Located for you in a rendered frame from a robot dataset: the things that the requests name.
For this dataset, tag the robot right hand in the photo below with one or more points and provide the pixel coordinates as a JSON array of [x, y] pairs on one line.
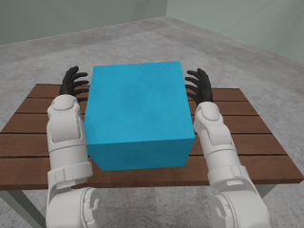
[[202, 88]]

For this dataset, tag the table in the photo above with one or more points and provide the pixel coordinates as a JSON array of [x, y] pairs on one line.
[[25, 160]]

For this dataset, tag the robot right upper arm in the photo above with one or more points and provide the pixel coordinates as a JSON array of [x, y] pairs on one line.
[[239, 209]]

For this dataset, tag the robot left forearm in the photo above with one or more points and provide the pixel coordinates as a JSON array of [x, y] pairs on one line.
[[66, 142]]

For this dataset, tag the carton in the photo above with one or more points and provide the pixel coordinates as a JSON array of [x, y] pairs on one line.
[[137, 116]]

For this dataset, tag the robot left upper arm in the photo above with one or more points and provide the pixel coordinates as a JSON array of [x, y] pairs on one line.
[[80, 208]]

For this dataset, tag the robot left hand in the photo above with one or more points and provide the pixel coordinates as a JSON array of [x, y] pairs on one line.
[[68, 84]]

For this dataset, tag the robot right forearm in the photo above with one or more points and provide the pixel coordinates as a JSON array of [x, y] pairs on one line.
[[225, 170]]

